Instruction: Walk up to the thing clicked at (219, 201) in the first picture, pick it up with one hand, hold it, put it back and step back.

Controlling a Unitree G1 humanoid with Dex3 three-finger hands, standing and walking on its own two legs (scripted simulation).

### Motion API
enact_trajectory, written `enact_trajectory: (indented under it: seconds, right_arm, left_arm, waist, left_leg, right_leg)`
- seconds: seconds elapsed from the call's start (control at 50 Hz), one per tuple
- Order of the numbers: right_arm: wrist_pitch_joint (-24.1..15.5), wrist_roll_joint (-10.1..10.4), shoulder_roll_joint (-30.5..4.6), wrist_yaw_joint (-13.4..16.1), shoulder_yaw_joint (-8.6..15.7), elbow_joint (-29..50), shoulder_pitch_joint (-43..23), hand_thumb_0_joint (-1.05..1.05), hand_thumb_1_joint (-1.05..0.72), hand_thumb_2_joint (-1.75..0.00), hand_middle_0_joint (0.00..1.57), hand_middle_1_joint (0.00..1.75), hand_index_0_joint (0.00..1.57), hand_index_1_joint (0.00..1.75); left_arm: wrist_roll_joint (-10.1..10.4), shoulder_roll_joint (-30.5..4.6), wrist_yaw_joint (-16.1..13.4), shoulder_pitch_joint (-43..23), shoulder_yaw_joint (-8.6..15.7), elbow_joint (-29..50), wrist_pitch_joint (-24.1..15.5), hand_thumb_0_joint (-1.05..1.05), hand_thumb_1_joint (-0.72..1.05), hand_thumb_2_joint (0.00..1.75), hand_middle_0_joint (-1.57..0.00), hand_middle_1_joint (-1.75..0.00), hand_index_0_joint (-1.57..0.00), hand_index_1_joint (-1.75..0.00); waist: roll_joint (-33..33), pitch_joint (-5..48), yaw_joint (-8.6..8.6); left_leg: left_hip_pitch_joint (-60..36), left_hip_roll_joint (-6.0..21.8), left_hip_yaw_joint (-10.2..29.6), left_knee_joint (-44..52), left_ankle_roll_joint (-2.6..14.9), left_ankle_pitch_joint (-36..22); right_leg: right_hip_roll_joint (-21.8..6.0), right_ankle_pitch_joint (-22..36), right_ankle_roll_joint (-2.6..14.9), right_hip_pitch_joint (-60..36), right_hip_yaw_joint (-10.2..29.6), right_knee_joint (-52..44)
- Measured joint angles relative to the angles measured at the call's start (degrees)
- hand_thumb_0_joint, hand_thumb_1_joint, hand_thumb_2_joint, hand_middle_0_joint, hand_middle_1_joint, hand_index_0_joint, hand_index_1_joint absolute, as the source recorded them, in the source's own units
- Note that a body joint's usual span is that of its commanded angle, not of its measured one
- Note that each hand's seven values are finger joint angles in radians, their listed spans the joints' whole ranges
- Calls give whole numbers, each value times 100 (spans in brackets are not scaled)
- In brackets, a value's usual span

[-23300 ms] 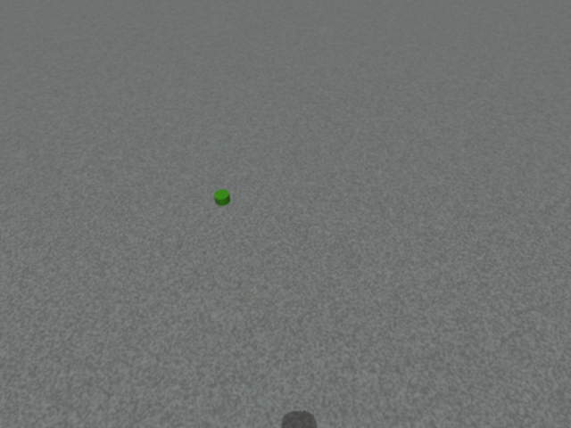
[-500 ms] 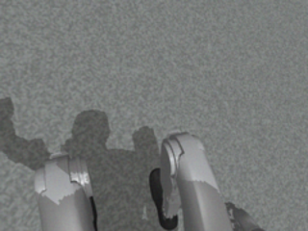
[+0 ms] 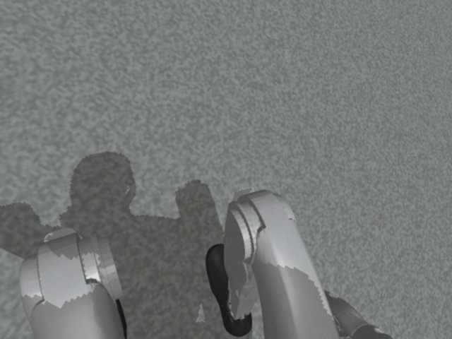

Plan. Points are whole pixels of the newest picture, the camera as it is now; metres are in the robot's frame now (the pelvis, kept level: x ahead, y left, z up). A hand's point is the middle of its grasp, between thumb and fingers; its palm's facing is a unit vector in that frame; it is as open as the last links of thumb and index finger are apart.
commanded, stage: rest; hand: left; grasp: from above
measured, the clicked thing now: out of the picture +0.41 +0.40 -0.24
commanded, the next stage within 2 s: open in 0.96 s
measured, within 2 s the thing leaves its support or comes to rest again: rests again in 0.72 s
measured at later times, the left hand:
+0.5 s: hand out of the picture +0.40 +0.38 -0.23, palm faces -0.42 -0.16 -0.89, open 7.6 cm
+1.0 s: hand out of the picture +0.40 +0.37 -0.24, palm faces -0.42 -0.16 -0.89, open 7.8 cm
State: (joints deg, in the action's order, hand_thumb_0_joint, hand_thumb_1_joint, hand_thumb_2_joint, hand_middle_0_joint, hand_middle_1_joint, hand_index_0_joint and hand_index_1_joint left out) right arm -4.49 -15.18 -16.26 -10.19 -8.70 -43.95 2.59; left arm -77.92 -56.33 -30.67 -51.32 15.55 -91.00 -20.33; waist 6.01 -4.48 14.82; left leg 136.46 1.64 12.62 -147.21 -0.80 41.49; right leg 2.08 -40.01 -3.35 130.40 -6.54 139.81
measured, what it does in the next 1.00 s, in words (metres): stands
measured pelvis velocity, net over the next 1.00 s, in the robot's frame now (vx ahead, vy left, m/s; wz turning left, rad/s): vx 0.00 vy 0.01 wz -0.04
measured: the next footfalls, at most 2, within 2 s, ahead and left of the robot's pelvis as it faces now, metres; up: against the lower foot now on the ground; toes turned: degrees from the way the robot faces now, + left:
none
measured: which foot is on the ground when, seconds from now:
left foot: down 0.00-1.00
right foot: down 0.00-1.00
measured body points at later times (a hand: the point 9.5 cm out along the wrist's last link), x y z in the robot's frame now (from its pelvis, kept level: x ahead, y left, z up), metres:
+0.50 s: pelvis +0.00 +0.00 -0.01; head +0.24 +0.13 +0.34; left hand +0.42 +0.38 -0.18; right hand +0.09 -0.26 -0.08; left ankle +0.06 +0.13 -0.26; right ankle +0.10 -0.12 -0.26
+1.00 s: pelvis +0.00 +0.01 -0.01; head +0.25 +0.14 +0.34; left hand +0.42 +0.38 -0.19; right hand +0.08 -0.26 -0.07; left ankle +0.06 +0.13 -0.26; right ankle +0.10 -0.12 -0.26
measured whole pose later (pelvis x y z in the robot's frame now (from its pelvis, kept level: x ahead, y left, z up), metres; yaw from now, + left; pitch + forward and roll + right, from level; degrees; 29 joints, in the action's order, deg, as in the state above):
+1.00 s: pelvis +0.00 +0.01 -0.01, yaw -3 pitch +25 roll -14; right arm -11.0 -18.2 -18.5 -13.7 -15.1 -41.3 1.0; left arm -77.1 -60.8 -36.3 -52.4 12.7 -97.9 -18.5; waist 9.1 -7.9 17.7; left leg 135.4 1.7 15.4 -150.5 0.0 42.0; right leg 3.4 -39.3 -4.3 128.0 -8.6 140.3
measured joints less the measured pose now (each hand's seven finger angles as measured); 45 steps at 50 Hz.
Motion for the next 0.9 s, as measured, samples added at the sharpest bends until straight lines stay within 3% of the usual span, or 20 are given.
enact_trajectory:
  seconds: [0.14,0.66,0.9]
  right_arm:
    - [-70,-71,-27,-56,-99,46,-62,0,-90,-89,21,30,20,30]
    - [-414,-251,-145,-238,-466,165,-137,0,-90,-89,21,30,20,30]
    - [-606,-290,-200,-321,-597,259,-158,0,-90,-89,21,30,20,30]
  left_arm:
    - [35,-83,-97,46,72,-39,-2,-4,17,51,-53,-61,-88,-72]
    - [-70,-356,-460,-94,-207,-637,112,-3,17,52,-53,-60,-86,-71]
    - [19,-449,-532,-132,-260,-686,180,-4,17,52,-54,-59,-85,-70]
  waist:
    - [52,-77,36]
    - [233,-182,220]
    - [293,-316,286]
  left_leg:
    - [-13,0,69,-83,-2,38]
    - [-55,5,200,-272,71,25]
    - [-75,4,251,-317,86,37]
  right_leg:
    - [23,-8,-15,-33,-49,30]
    - [98,66,-71,-162,-145,65]
    - [121,74,-103,-210,-182,59]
